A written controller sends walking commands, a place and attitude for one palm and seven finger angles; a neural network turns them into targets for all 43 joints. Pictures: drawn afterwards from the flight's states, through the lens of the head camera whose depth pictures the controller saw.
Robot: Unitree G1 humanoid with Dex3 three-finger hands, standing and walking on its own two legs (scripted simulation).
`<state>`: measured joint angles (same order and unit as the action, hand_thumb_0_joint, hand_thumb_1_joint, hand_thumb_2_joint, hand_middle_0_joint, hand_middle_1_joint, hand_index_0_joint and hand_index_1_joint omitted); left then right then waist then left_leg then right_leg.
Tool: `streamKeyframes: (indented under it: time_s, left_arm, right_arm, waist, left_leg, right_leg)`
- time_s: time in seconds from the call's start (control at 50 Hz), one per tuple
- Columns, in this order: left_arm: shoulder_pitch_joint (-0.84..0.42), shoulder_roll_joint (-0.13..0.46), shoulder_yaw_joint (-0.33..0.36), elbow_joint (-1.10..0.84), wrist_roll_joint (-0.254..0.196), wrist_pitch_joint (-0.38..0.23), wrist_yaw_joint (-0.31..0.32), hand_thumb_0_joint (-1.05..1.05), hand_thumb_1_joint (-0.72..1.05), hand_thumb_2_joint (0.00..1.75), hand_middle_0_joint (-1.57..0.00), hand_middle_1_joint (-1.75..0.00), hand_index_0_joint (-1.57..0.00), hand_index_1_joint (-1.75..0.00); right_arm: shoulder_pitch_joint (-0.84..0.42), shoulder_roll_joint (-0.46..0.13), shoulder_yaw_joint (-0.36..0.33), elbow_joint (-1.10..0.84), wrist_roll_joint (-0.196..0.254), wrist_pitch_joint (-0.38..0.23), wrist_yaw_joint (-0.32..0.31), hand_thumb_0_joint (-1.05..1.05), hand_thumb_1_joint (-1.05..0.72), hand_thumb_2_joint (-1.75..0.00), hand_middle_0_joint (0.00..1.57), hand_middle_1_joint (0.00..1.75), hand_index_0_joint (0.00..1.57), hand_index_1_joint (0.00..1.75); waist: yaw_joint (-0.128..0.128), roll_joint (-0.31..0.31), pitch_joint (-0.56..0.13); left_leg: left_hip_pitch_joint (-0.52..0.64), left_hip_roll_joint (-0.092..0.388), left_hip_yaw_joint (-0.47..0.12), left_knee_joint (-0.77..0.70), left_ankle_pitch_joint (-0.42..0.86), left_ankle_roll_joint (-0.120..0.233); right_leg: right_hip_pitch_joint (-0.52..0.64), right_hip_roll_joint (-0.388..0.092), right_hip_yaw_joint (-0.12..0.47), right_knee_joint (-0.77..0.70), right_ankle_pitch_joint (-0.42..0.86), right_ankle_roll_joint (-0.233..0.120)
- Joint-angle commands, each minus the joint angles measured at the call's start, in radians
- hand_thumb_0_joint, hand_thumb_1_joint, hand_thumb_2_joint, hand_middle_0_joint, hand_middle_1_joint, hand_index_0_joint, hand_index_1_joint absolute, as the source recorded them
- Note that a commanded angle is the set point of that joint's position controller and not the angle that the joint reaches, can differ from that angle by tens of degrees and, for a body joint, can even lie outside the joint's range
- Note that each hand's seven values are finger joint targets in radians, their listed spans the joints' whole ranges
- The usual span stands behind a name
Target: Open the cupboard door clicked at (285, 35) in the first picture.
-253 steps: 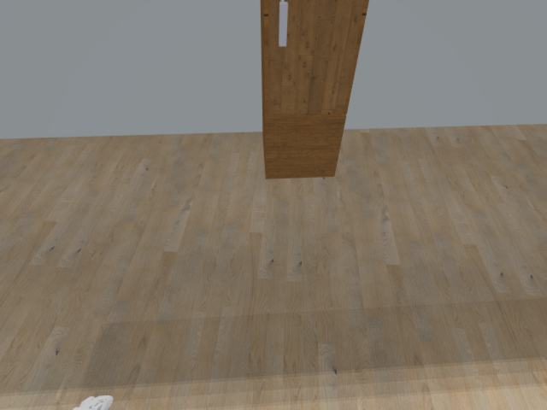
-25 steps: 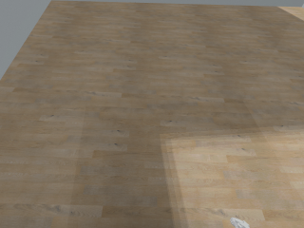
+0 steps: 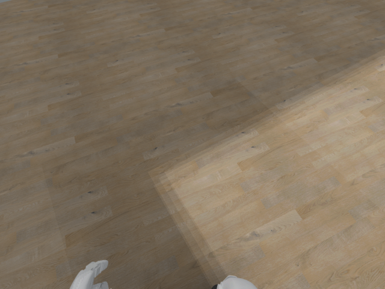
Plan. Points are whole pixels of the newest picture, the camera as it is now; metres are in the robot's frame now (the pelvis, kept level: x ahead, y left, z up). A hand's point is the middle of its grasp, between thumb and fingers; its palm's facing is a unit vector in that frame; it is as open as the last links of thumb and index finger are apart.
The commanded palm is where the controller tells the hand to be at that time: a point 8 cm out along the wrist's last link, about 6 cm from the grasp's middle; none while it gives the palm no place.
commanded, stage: turn to face it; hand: left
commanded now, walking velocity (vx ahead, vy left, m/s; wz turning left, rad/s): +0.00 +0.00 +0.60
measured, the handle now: out of the picture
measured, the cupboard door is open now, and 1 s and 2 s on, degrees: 0 0 0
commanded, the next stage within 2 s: none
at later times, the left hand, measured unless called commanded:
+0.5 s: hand out of the picture +0.10 +0.22 -0.17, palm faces +0.21 -0.96 -0.18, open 7.3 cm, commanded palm none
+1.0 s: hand out of the picture +0.07 +0.20 -0.13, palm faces +0.43 -0.85 -0.29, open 7.4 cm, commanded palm none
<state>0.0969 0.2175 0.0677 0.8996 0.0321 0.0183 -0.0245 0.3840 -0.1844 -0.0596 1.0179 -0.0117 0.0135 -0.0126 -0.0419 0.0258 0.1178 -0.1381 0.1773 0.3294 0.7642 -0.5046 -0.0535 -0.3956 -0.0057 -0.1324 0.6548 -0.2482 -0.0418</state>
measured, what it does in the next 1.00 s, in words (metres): steps on the spot, turning left: left foot, then right foot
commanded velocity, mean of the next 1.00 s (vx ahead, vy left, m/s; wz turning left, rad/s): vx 0.00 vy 0.00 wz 0.60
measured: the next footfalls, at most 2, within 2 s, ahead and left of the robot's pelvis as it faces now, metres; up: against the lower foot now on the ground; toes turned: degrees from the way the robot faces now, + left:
left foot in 0.42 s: +0.09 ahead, +0.12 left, +0.00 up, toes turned +17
right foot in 0.98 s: +0.12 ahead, -0.13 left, +0.00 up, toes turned +25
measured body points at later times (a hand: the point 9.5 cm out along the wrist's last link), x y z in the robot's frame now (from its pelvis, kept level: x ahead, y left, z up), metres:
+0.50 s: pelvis +0.05 +0.03 +0.01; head +0.07 +0.06 +0.45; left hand +0.08 +0.27 -0.16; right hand +0.14 -0.21 -0.13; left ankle +0.06 +0.11 -0.72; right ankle +0.03 -0.09 -0.68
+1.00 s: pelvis +0.04 -0.04 +0.01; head +0.08 -0.05 +0.46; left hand +0.04 +0.24 -0.11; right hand +0.21 -0.25 -0.14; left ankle +0.05 +0.11 -0.71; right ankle +0.08 -0.15 -0.72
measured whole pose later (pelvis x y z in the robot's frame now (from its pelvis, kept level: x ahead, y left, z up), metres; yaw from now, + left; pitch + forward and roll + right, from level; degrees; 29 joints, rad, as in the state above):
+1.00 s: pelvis +0.04 -0.04 +0.01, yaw +26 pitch +1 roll +0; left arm 0.14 0.20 0.05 0.87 0.02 0.02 0.02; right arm 0.22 -0.25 -0.10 0.93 -0.02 0.07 0.01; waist -0.03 0.05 0.04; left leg -0.43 -0.07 -0.13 0.61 -0.26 -0.02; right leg -0.27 -0.02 -0.02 0.55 -0.35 0.02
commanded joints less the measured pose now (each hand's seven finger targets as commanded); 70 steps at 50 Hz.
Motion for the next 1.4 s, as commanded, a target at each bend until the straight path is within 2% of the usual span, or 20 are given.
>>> streamKeyframes:
  time_s: [0.0,0.12,0.26,0.32,0.38,0.42,0.44,0.46,0.56,0.78,0.9,0.92,0.94,0.96,0.98,1.0,1.08,1.24,1.32,1.38]
  left_arm:
    - [0.278,0.238,0.058,0.02,-0.029,-0.023,0.051,0.0,0.9,0.9,-0.2,-0.3,-0.2,-0.3]
    - [0.027,0.088,-0.01,-0.014,-0.01,-0.046,0.06,0.0,0.9,0.9,-0.2,-0.3,-0.2,-0.3]
    - [0.1,0.114,0.005,0.017,-0.009,-0.031,0.059,0.0,0.9,0.9,-0.2,-0.3,-0.2,-0.3]
    - [0.098,0.127,0.017,0.019,-0.006,-0.024,0.064,0.0,0.9,0.9,-0.2,-0.3,-0.2,-0.3]
    - [0.086,0.117,0.026,0.007,-0.016,-0.014,0.062,0.0,0.9,0.9,-0.2,-0.3,-0.2,-0.3]
    - [0.085,0.029,0.011,-0.048,-0.028,-0.001,0.056,0.0,0.9,0.9,-0.2,-0.3,-0.2,-0.3]
    - [0.034,0.053,0.015,-0.068,-0.017,0.003,0.058,0.0,0.9,0.9,-0.2,-0.3,-0.2,-0.3]
    - [0.016,0.048,0.022,-0.053,-0.008,0.009,0.057,0.0,0.9,0.9,-0.2,-0.3,-0.2,-0.3]
    - [0.078,0.07,0.03,-0.013,-0.013,0.006,0.041,0.0,0.9,0.9,-0.2,-0.3,-0.2,-0.3]
    - [0.026,0.096,0.026,-0.053,-0.019,0.016,0.05,0.0,0.9,0.9,-0.2,-0.3,-0.2,-0.3]
    - [0.147,0.101,0.025,-0.049,-0.029,0.005,0.054,0.0,0.9,0.9,-0.2,-0.3,-0.2,-0.3]
    - [0.199,0.123,0.032,-0.041,-0.027,-0.002,0.056,0.0,0.9,0.9,-0.2,-0.3,-0.2,-0.3]
    - [0.233,0.193,0.047,-0.044,-0.012,-0.012,0.064,0.0,0.9,0.9,-0.2,-0.3,-0.2,-0.3]
    - [0.193,0.281,0.055,-0.072,0.001,-0.012,0.068,0.0,0.9,0.9,-0.2,-0.3,-0.2,-0.3]
    - [0.121,0.258,0.041,-0.1,-0.013,-0.007,0.072,0.0,0.9,0.9,-0.2,-0.3,-0.2,-0.3]
    - [0.025,0.203,0.032,-0.12,-0.012,-0.012,0.069,0.0,0.9,0.9,-0.2,-0.3,-0.2,-0.3]
    - [0.041,0.129,0.008,-0.105,-0.014,-0.033,0.06,0.0,0.9,0.9,-0.2,-0.3,-0.2,-0.3]
    - [0.212,0.18,0.02,-0.048,-0.004,-0.027,0.059,0.0,0.9,0.9,-0.2,-0.3,-0.2,-0.3]
    - [0.221,0.206,0.03,-0.035,0.0,-0.019,0.058,0.0,0.9,0.9,-0.2,-0.3,-0.2,-0.3]
    - [0.201,0.216,0.038,-0.032,-0.006,-0.012,0.053,0.0,0.9,0.9,-0.2,-0.3,-0.2,-0.3]
  right_arm:
    - [-0.071,-0.099,-0.013,-0.131,0.015,-0.012,-0.02,0.0,-0.9,-0.9,0.2,0.3,0.2,0.3]
    - [0.053,-0.04,0.011,-0.008,-0.004,0.021,-0.011,0.0,-0.9,-0.9,0.2,0.3,0.2,0.3]
    - [-0.105,-0.045,0.005,-0.053,0.002,0.016,0.005,0.0,-0.9,-0.9,0.2,0.3,0.2,0.3]
    - [-0.127,-0.046,-0.001,-0.07,0.002,0.015,0.012,0.0,-0.9,-0.9,0.2,0.3,0.2,0.3]
    - [-0.058,-0.069,-0.012,-0.064,-0.005,0.012,0.017,0.0,-0.9,-0.9,0.2,0.3,0.2,0.3]
    - [0.027,-0.219,-0.046,-0.077,-0.015,-0.002,0.014,0.0,-0.9,-0.9,0.2,0.3,0.2,0.3]
    - [0.038,-0.232,-0.05,-0.07,-0.019,0.002,0.009,0.0,-0.9,-0.9,0.2,0.3,0.2,0.3]
    - [-0.001,-0.2,-0.045,-0.074,-0.017,-0.003,-0.002,0.0,-0.9,-0.9,0.2,0.3,0.2,0.3]
    - [-0.11,-0.185,-0.035,-0.123,-0.008,-0.021,-0.011,0.0,-0.9,-0.9,0.2,0.3,0.2,0.3]
    - [-0.113,-0.233,-0.06,-0.127,-0.011,0.004,0.005,0.0,-0.9,-0.9,0.2,0.3,0.2,0.3]
    - [-0.201,-0.25,-0.074,-0.168,-0.012,0.021,0.015,0.0,-0.9,-0.9,0.2,0.3,0.2,0.3]
    - [-0.223,-0.235,-0.073,-0.18,-0.006,0.024,0.017,0.0,-0.9,-0.9,0.2,0.3,0.2,0.3]
    - [-0.209,-0.171,-0.068,-0.193,0.001,0.028,0.022,0.0,-0.9,-0.9,0.2,0.3,0.2,0.3]
    - [-0.207,-0.119,-0.06,-0.218,-0.001,0.026,0.021,0.0,-0.9,-0.9,0.2,0.3,0.2,0.3]
    - [-0.224,-0.187,-0.07,-0.216,-0.016,0.028,0.023,0.0,-0.9,-0.9,0.2,0.3,0.2,0.3]
    - [-0.195,-0.177,-0.07,-0.199,-0.018,0.038,0.031,0.0,-0.9,-0.9,0.2,0.3,0.2,0.3]
    - [-0.156,-0.151,-0.06,-0.152,-0.013,0.042,0.044,0.0,-0.9,-0.9,0.2,0.3,0.2,0.3]
    - [-0.313,-0.131,-0.036,-0.186,-0.005,0.045,0.045,0.0,-0.9,-0.9,0.2,0.3,0.2,0.3]
    - [-0.331,-0.122,-0.022,-0.194,0.001,0.032,0.045,0.0,-0.9,-0.9,0.2,0.3,0.2,0.3]
    - [-0.269,-0.139,-0.023,-0.184,0.0,0.022,0.04,0.0,-0.9,-0.9,0.2,0.3,0.2,0.3]
  waist:
    - [0.125,-0.168,-0.322]
    - [-0.025,-0.087,-0.166]
    - [0.056,-0.165,-0.104]
    - [0.054,-0.147,-0.085]
    - [0.011,-0.069,-0.118]
    - [-0.023,0.362,-0.14]
    - [-0.035,0.237,-0.151]
    - [-0.019,0.218,-0.134]
    - [0.026,0.043,-0.208]
    - [-0.003,0.128,-0.161]
    - [0.05,0.15,-0.181]
    - [0.081,0.111,-0.185]
    - [0.095,-0.099,-0.194]
    - [0.094,-0.372,-0.143]
    - [0.069,-0.255,-0.118]
    - [0.009,-0.173,-0.084]
    - [-0.001,-0.197,-0.062]
    - [0.086,-0.21,-0.1]
    - [0.103,-0.263,-0.131]
    - [0.068,-0.245,-0.173]
  left_leg:
    - [-0.433,-0.039,-0.31,0.589,-0.094,-0.007]
    - [-0.242,-0.046,-0.322,0.33,0.128,-0.002]
    - [-0.295,-0.086,-0.246,0.102,0.077,-0.012]
    - [-0.256,-0.084,-0.231,0.007,0.103,-0.006]
    - [-0.094,-0.084,-0.229,-0.211,0.321,0.016]
    - [0.019,0.258,-0.721,-0.43,0.836,0.219]
    - [-0.036,0.283,-0.73,-0.458,0.717,0.279]
    - [-0.053,0.207,-0.701,-0.477,0.613,0.247]
    - [0.044,0.085,-0.541,-0.438,0.648,0.192]
    - [-0.023,0.046,-0.674,-0.463,0.436,0.221]
    - [-0.2,-0.021,-0.73,-0.417,0.345,0.182]
    - [-0.3,-0.059,-0.703,-0.368,0.279,0.144]
    - [-0.457,-0.163,-0.588,-0.173,0.114,0.07]
    - [-0.592,-0.284,-0.387,0.127,-0.045,-0.004]
    - [-0.511,-0.209,-0.433,0.287,-0.038,0.015]
    - [-0.479,-0.19,-0.434,0.365,0.051,0.015]
    - [-0.481,-0.157,-0.352,0.45,0.168,-0.021]
    - [-0.432,-0.132,-0.276,0.204,0.085,-0.039]
    - [-0.316,-0.144,-0.225,0.009,0.058,-0.013]
    - [-0.174,-0.163,-0.196,-0.192,0.177,0.01]
  right_leg:
    - [0.516,-0.409,0.443,-0.214,0.802,-0.228]
    - [0.125,-0.239,0.128,-0.308,0.493,-0.108]
    - [0.24,-0.302,0.118,-0.289,0.497,-0.132]
    - [0.218,-0.332,0.098,-0.252,0.447,-0.115]
    - [0.149,-0.294,0.014,-0.106,0.292,-0.029]
    - [-0.132,-0.085,-0.052,0.303,-0.385,0.108]
    - [-0.122,-0.078,0.065,0.46,-0.409,0.094]
    - [-0.172,-0.095,0.114,0.51,-0.322,0.088]
    - [-0.192,-0.089,0.14,0.53,-0.115,0.123]
    - [-0.106,-0.055,0.143,0.274,-0.175,0.142]
    - [0.18,0.006,0.117,-0.072,-0.101,0.106]
    - [0.313,-0.013,0.12,-0.22,-0.016,0.098]
    - [0.431,-0.196,0.292,-0.4,-0.141,0.041]
    - [0.361,-0.476,0.599,-0.501,-0.262,-0.066]
    - [0.168,-0.494,0.54,-0.502,-0.257,-0.089]
    - [0.097,-0.418,0.413,-0.492,-0.207,-0.073]
    - [0.196,-0.284,0.159,-0.349,0.215,-0.039]
    - [0.357,-0.347,0.095,-0.286,0.457,-0.074]
    - [0.371,-0.366,0.06,-0.223,0.553,-0.072]
    - [0.341,-0.356,0.0,-0.125,0.535,-0.028]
